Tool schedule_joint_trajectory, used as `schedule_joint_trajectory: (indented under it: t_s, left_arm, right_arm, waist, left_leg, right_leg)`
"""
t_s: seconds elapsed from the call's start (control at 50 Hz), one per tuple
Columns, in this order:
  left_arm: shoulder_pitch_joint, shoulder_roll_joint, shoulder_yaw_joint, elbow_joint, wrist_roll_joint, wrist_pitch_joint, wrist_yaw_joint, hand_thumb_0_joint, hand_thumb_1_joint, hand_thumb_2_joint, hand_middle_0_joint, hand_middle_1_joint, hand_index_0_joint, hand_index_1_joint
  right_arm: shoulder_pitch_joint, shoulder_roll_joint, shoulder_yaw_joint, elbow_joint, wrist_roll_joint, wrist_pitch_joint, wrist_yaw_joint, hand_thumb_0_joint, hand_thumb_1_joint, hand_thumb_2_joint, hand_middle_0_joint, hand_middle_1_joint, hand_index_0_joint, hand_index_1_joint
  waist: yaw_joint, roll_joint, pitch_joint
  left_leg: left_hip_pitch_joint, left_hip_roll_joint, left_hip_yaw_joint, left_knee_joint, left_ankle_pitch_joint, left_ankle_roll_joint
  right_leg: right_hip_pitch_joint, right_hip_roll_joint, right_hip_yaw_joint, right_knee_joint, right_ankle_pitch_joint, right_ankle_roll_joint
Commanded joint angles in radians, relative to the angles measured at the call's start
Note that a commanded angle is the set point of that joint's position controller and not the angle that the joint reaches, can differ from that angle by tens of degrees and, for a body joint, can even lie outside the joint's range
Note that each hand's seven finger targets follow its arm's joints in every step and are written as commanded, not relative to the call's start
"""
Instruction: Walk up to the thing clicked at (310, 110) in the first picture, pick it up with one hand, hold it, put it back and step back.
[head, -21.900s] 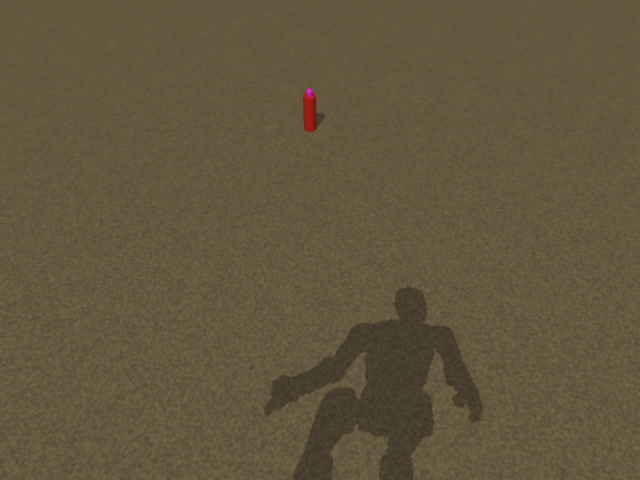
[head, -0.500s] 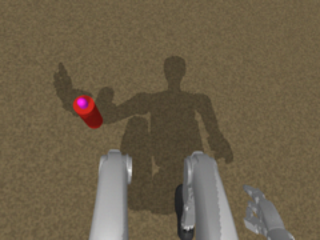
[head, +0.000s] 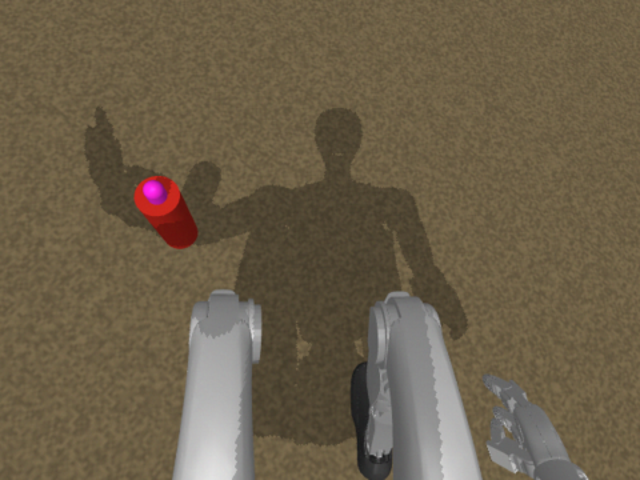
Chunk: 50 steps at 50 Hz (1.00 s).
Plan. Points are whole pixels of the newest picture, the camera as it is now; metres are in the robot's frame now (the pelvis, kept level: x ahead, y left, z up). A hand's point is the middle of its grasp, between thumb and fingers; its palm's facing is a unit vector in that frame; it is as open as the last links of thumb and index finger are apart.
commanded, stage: go down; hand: left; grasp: from the side
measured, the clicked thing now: (168, 213) +0.48 +0.26 -0.28
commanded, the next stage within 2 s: approach in 0.18 s
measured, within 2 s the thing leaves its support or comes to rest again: neither
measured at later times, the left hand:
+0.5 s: hand out of the picture +0.37 +0.46 -0.02, palm faces +0.37 -0.93 -0.03, open 17.6 cm
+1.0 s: hand (100, 229) +0.42 +0.34 -0.22, palm faces +0.19 -0.98 +0.05, open 17.7 cm
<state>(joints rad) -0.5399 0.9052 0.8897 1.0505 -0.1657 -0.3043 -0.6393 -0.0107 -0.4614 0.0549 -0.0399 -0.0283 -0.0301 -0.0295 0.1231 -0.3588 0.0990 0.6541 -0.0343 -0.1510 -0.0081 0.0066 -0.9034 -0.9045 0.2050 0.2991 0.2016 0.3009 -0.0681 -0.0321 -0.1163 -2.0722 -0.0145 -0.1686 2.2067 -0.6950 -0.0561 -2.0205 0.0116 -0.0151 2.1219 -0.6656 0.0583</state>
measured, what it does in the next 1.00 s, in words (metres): lowers itself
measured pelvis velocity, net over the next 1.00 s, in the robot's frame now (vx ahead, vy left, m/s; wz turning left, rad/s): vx -0.01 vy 0.03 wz -0.11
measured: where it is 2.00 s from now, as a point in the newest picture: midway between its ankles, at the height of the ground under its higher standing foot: (295, 446)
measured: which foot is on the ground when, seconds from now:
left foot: down 0.00-1.00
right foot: down 0.00-1.00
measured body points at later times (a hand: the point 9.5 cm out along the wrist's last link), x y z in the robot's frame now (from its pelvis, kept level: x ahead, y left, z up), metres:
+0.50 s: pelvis +0.00 +0.00 -0.03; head +0.20 +0.09 +0.36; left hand +0.34 +0.50 -0.01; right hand +0.16 -0.27 -0.12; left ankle +0.08 +0.14 -0.37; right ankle +0.10 -0.14 -0.36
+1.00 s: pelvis -0.01 +0.03 -0.10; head +0.23 +0.16 +0.26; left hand +0.41 +0.39 -0.22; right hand +0.15 -0.24 -0.16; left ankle +0.08 +0.14 -0.37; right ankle +0.10 -0.14 -0.36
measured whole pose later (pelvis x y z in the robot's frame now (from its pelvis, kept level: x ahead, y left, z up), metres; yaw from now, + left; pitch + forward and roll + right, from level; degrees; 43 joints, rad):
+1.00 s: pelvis -0.01 +0.03 -0.10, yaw -7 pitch +21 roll -14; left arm -0.64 0.79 0.72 1.28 -0.19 -0.81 -0.50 -0.02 -0.60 0.02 -0.09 -0.07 -0.07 -0.08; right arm -0.06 -0.36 0.31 0.63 -0.22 -0.05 0.09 0.00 -0.93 -0.91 0.20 0.30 0.20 0.30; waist -0.17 -0.15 0.15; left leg -2.25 -0.03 -0.26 2.59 -0.73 -0.02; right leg -2.13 0.04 -0.08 2.39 -0.67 0.04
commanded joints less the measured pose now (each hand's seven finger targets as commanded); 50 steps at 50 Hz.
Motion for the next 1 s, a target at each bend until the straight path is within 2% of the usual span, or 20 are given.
schedule_joint_trajectory:
  t_s: [0.0, 0.02, 0.12, 0.18, 0.24, 0.26, 0.34, 0.4, 0.42, 0.46, 0.56, 0.62, 0.68, 0.7, 0.74, 0.8, 0.84, 0.9, 0.92, 0.98]
  left_arm:
    - [-0.181, 0.445, 0.069, -0.188, -0.021, -0.061, -0.001, 0.000, -0.458, 0.053, -0.033, -0.023, -0.026, -0.030]
    - [-0.161, 0.423, 0.060, -0.164, -0.023, -0.057, -0.005, 0.000, -0.439, 0.063, -0.031, -0.029, -0.023, -0.036]
    - [-0.196, 0.484, 0.086, -0.232, -0.014, -0.063, -0.001, 0.000, -0.439, 0.058, -0.036, -0.029, -0.028, -0.035]
    - [-0.216, 0.483, 0.078, -0.242, -0.016, -0.061, -0.001, 0.000, -0.465, 0.053, -0.040, -0.024, -0.029, -0.034]
    - [-0.179, 0.474, 0.088, -0.207, -0.021, -0.057, 0.001, 0.000, -0.474, 0.053, -0.039, -0.026, -0.028, -0.036]
    - [-0.188, 0.463, 0.078, -0.202, -0.024, -0.060, -0.003, 0.000, -0.512, 0.097, -0.058, -0.056, -0.025, -0.089]
    - [-0.168, 0.403, 0.072, -0.093, -0.038, -0.081, -0.014, 0.000, -0.596, 0.000, -0.092, -0.028, -0.073, -0.045]
    - [-0.197, 0.313, 0.031, 0.000, -0.069, -0.141, -0.032, 0.000, -0.610, 0.000, -0.091, -0.023, -0.075, -0.038]
    - [-0.228, 0.333, 0.037, -0.009, -0.078, -0.171, -0.034, 0.000, -0.605, 0.000, -0.089, -0.018, -0.075, -0.031]
    - [-0.270, 0.277, -0.006, 0.055, -0.098, -0.226, -0.043, 0.000, -0.581, 0.000, -0.088, -0.013, -0.077, -0.023]
    - [-0.314, 0.345, 0.010, 0.085, -0.117, -0.357, -0.038, 0.000, -0.558, 0.000, -0.088, -0.012, -0.078, -0.020]
    - [-0.328, 0.424, 0.042, 0.063, -0.097, -0.419, -0.012, 0.000, -0.556, 0.000, -0.090, -0.023, -0.076, -0.034]
    - [-0.337, 0.416, 0.039, 0.040, -0.080, -0.472, 0.013, 0.000, -0.591, 0.000, -0.088, -0.047, -0.071, -0.063]
    - [-0.370, 0.479, 0.077, -0.016, -0.067, -0.489, 0.028, 0.000, -0.588, 0.000, -0.092, -0.049, -0.072, -0.066]
    - [-0.285, 0.404, 0.021, 0.022, -0.039, -0.497, 0.042, 0.000, -0.611, 0.000, -0.094, -0.060, -0.075, -0.077]
    - [-0.262, 0.354, -0.006, -0.032, -0.003, -0.518, 0.076, 0.000, -0.611, 0.019, -0.094, -0.088, -0.074, -0.106]
    - [-0.248, 0.233, -0.070, -0.021, 0.001, -0.527, 0.098, 0.000, -0.611, 0.026, -0.088, -0.094, -0.071, -0.110]
    - [-0.320, 0.041, -0.210, 0.045, -0.032, -0.554, 0.121, 0.000, -0.611, 0.025, -0.084, -0.089, -0.067, -0.104]
    - [-0.325, 0.036, -0.209, 0.077, -0.043, -0.567, 0.138, 0.000, -0.611, 0.000, -0.084, -0.060, -0.074, -0.070]
    - [-0.293, 0.122, -0.167, 0.126, -0.036, -0.618, 0.209, 0.000, -0.611, 0.000, -0.085, -0.056, -0.078, -0.062]
  right_arm:
    - [0.126, -0.239, -0.090, -0.057, -0.002, -0.028, -0.020, 0.000, -0.892, -0.902, 0.199, 0.300, 0.199, 0.300]
    - [0.129, -0.239, -0.090, -0.045, 0.000, -0.027, -0.020, 0.000, -0.891, -0.902, 0.199, 0.300, 0.200, 0.300]
    - [0.120, -0.251, -0.090, -0.049, 0.000, -0.021, -0.016, 0.000, -0.892, -0.902, 0.199, 0.300, 0.200, 0.300]
    - [0.127, -0.244, -0.091, -0.048, 0.000, -0.016, -0.018, 0.000, -0.898, -0.904, 0.199, 0.300, 0.199, 0.300]
    - [0.132, -0.235, -0.082, -0.041, -0.003, -0.016, -0.016, 0.000, -0.903, -0.905, 0.199, 0.300, 0.199, 0.300]
    - [0.126, -0.238, -0.084, -0.038, -0.002, -0.015, -0.016, 0.000, -0.916, -0.908, 0.199, 0.301, 0.199, 0.301]
    - [0.112, -0.237, -0.078, -0.041, -0.007, -0.021, -0.011, 0.000, -0.900, -0.900, 0.198, 0.300, 0.198, 0.300]
    - [0.108, -0.232, -0.060, -0.032, -0.018, -0.031, -0.003, 0.000, -0.901, -0.900, 0.198, 0.300, 0.198, 0.301]
    - [0.094, -0.239, -0.055, -0.044, -0.023, -0.037, -0.002, 0.000, -0.898, -0.899, 0.198, 0.300, 0.198, 0.300]
    - [0.086, -0.246, -0.042, -0.039, -0.031, -0.042, 0.005, 0.000, -0.892, -0.897, 0.198, 0.300, 0.199, 0.300]
    - [0.037, -0.278, -0.002, -0.062, -0.068, -0.040, 0.018, 0.000, -0.885, -0.895, 0.198, 0.300, 0.199, 0.300]
    - [0.011, -0.292, 0.021, -0.069, -0.090, -0.015, 0.026, 0.000, -0.889, -0.897, 0.198, 0.300, 0.199, 0.301]
    - [-0.013, -0.302, 0.050, -0.061, -0.120, 0.017, 0.033, 0.000, -0.900, -0.902, 0.198, 0.301, 0.199, 0.301]
    - [-0.003, -0.304, 0.056, -0.042, -0.133, 0.029, 0.032, 0.000, -0.906, -0.904, 0.198, 0.301, 0.199, 0.301]
    - [-0.027, -0.310, 0.067, -0.049, -0.151, 0.052, 0.039, 0.000, -0.921, -0.908, 0.198, 0.300, 0.199, 0.300]
    - [-0.036, -0.321, 0.066, -0.028, -0.178, 0.078, 0.046, 0.000, -0.931, -0.910, 0.198, 0.300, 0.199, 0.300]
    - [-0.063, -0.330, 0.064, -0.052, -0.184, 0.088, 0.055, 0.000, -0.935, -0.911, 0.198, 0.300, 0.198, 0.300]
    - [-0.078, -0.321, 0.090, -0.051, -0.185, 0.095, 0.068, 0.000, -0.944, -0.912, 0.198, 0.300, 0.198, 0.300]
    - [-0.074, -0.326, 0.097, -0.049, -0.186, 0.096, 0.071, 0.000, -0.943, -0.911, 0.198, 0.300, 0.198, 0.300]
    - [-0.095, -0.329, 0.127, -0.057, -0.200, 0.104, 0.082, 0.000, -0.943, -0.909, 0.198, 0.301, 0.198, 0.301]
  waist:
    - [0.035, 0.242, -0.600]
    - [0.041, 0.254, -0.572]
    - [0.063, 0.322, -0.591]
    - [0.045, 0.310, -0.599]
    - [0.053, 0.273, -0.588]
    - [0.045, 0.275, -0.559]
    - [0.018, 0.212, -0.477]
    - [-0.024, 0.156, -0.423]
    - [-0.031, 0.147, -0.429]
    - [-0.063, 0.123, -0.402]
    - [-0.053, 0.185, -0.450]
    - [-0.037, 0.287, -0.483]
    - [-0.044, 0.368, -0.488]
    - [-0.030, 0.414, -0.514]
    - [-0.043, 0.444, -0.509]
    - [-0.045, 0.541, -0.501]
    - [-0.078, 0.545, -0.481]
    - [-0.181, 0.402, -0.401]
    - [-0.189, 0.350, -0.366]
    - [-0.163, 0.275, -0.342]
  left_leg:
    - [0.428, 0.024, 0.113, -0.297, 0.151, 0.076]
    - [0.438, 0.026, 0.105, -0.307, 0.144, 0.073]
    - [0.462, 0.030, 0.091, -0.326, 0.097, 0.066]
    - [0.445, 0.022, 0.107, -0.301, 0.115, 0.069]
    - [0.413, 0.017, 0.122, -0.274, 0.162, 0.073]
    - [0.406, 0.020, 0.114, -0.277, 0.144, 0.074]
    - [0.332, 0.019, 0.109, -0.239, 0.126, 0.079]
    - [0.264, 0.020, 0.107, -0.180, 0.121, 0.083]
    - [0.256, 0.021, 0.104, -0.162, 0.108, 0.084]
    - [0.237, 0.024, 0.094, -0.139, 0.064, 0.083]
    - [0.263, 0.030, 0.084, -0.082, 0.070, 0.065]
    - [0.327, 0.039, 0.072, -0.071, 0.100, 0.050]
    - [0.369, 0.042, 0.066, -0.045, 0.179, 0.034]
    - [0.407, 0.047, 0.064, -0.036, 0.211, 0.029]
    - [0.447, 0.051, 0.053, -0.028, 0.244, 0.022]
    - [0.523, 0.056, 0.033, -0.026, 0.327, 0.003]
    - [0.554, 0.059, 0.007, -0.021, 0.371, -0.009]
    - [0.444, 0.051, -0.026, 0.028, 0.289, 0.006]
    - [0.390, 0.048, -0.028, 0.043, 0.252, 0.013]
    - [0.291, 0.042, -0.028, 0.081, 0.204, 0.027]
  right_leg:
    - [0.297, 0.005, -0.094, -0.175, 0.117, -0.091]
    - [0.266, 0.005, -0.101, -0.163, 0.110, -0.093]
    - [0.230, 0.003, -0.104, -0.132, 0.086, -0.095]
    - [0.241, 0.002, -0.094, -0.148, 0.089, -0.094]
    - [0.269, 0.004, -0.089, -0.152, 0.117, -0.092]
    - [0.241, 0.004, -0.093, -0.147, 0.103, -0.093]
    - [0.204, 0.007, -0.100, -0.132, 0.089, -0.092]
    - [0.180, 0.010, -0.108, -0.110, 0.081, -0.087]
    - [0.174, 0.012, -0.107, -0.105, 0.074, -0.085]
    - [0.150, 0.016, -0.121, -0.094, 0.040, -0.081]
    - [0.141, 0.021, -0.139, -0.024, 0.048, -0.083]
    - [0.131, 0.024, -0.149, 0.028, 0.071, -0.087]
    - [0.138, 0.023, -0.160, 0.076, 0.135, -0.091]
    - [0.138, 0.027, -0.161, 0.089, 0.156, -0.093]
    - [0.115, 0.029, -0.171, 0.103, 0.172, -0.095]
    - [0.076, 0.030, -0.193, 0.140, 0.220, -0.102]
    - [0.041, 0.026, -0.210, 0.161, 0.234, -0.103]
    - [0.050, 0.027, -0.227, 0.147, 0.215, -0.088]
    - [0.066, 0.026, -0.230, 0.141, 0.209, -0.081]
    - [0.135, 0.034, -0.228, 0.134, 0.193, -0.065]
